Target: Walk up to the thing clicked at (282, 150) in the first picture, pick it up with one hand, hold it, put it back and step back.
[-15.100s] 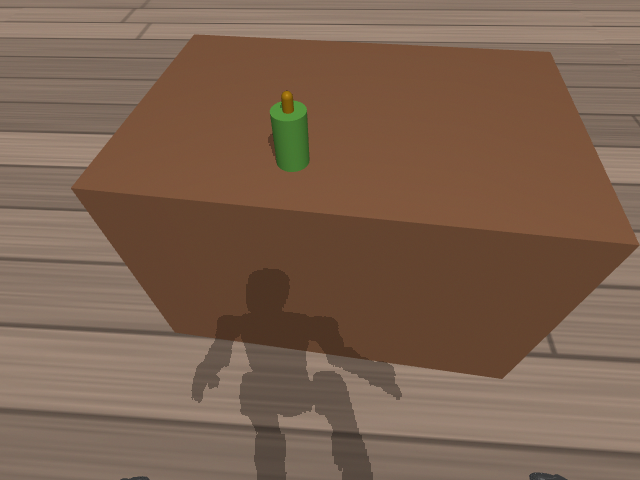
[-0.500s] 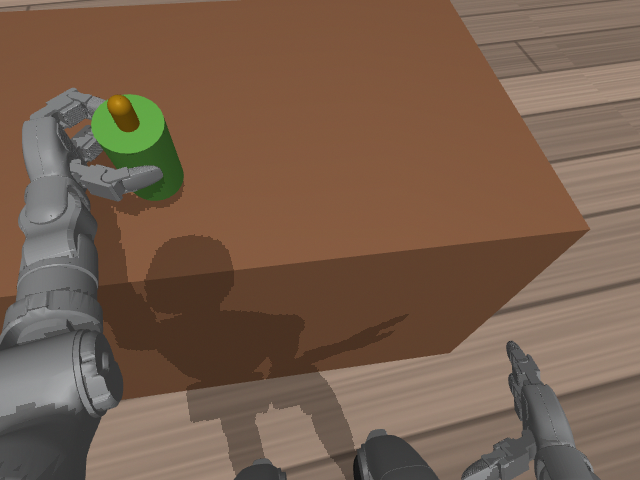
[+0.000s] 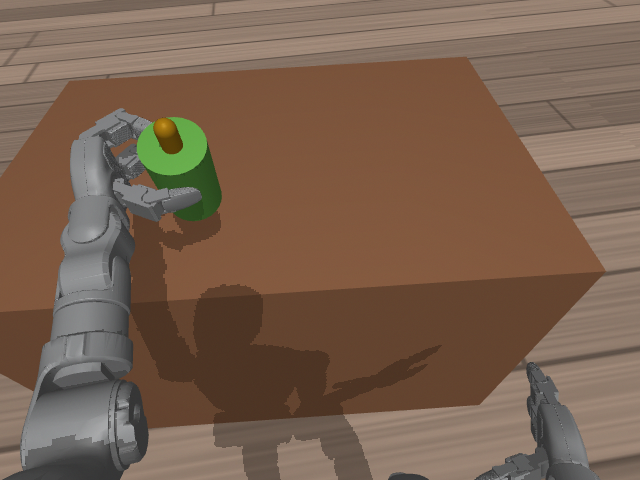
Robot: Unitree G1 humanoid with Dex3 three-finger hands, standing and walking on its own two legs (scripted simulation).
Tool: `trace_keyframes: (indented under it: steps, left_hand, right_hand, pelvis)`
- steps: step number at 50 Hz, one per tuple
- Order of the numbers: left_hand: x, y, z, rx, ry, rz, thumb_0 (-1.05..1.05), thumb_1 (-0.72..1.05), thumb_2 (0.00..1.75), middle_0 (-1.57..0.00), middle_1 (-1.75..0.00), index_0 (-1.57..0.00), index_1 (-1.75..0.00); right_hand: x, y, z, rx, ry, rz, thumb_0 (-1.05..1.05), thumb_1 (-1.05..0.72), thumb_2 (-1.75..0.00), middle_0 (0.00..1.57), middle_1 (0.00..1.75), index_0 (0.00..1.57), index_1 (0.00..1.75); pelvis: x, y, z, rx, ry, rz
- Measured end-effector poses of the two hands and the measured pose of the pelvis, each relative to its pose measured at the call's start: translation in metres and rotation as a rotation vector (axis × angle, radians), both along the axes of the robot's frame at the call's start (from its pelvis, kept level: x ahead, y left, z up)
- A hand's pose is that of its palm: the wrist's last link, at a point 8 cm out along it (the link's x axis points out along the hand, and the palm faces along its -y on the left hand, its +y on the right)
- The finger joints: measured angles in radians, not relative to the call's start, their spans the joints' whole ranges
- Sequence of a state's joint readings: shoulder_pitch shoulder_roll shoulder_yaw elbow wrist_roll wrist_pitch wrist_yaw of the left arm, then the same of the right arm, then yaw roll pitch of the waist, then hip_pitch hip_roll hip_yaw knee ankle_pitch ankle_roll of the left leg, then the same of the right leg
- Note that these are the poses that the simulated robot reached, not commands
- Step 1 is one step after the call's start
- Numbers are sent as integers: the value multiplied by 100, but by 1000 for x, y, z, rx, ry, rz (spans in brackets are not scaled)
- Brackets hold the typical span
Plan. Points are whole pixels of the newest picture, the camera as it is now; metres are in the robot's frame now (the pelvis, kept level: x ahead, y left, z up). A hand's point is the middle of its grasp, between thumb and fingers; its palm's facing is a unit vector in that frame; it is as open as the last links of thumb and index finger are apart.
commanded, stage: lift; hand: left
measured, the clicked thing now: (181, 166) +0.43 +0.16 +0.18
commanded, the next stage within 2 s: hold in 1.06 s
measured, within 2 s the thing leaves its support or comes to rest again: neither
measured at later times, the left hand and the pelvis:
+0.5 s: hand (138, 168) +0.37 +0.18 +0.23, palm faces +0.18 -0.98 -0.01, open 10.3 cm; pelvis -0.01 -0.01 +0.01, yaw +1 degrees
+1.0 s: hand (126, 168) +0.34 +0.17 +0.25, palm faces +0.17 -0.99 -0.01, open 10.3 cm; pelvis -0.02 +0.00 +0.02, yaw +1 degrees
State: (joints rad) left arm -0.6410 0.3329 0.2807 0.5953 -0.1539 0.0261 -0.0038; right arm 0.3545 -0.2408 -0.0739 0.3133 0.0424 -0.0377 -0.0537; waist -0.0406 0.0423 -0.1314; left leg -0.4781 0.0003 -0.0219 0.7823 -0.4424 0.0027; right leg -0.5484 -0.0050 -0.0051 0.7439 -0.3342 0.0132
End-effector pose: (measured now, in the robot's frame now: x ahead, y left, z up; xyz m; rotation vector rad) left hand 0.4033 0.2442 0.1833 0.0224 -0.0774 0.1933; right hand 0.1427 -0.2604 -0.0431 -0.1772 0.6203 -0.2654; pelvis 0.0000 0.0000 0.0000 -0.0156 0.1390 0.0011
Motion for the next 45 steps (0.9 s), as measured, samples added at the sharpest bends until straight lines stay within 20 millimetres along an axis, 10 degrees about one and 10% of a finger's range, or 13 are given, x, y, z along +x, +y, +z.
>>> trace_keyframes:
  steps: [45]
  left_hand:
    - [-89, -21, 66, -20, 15, -12, -3, -61, 77, -72, -117, -92, -128]
  right_hand:
    - [-10, -4, -1, 28, -78, 6, -2, 53, -4, 5, 5, 5, 5]
  pelvis:
    - [-19, -6, 18, 19, -146, 13]
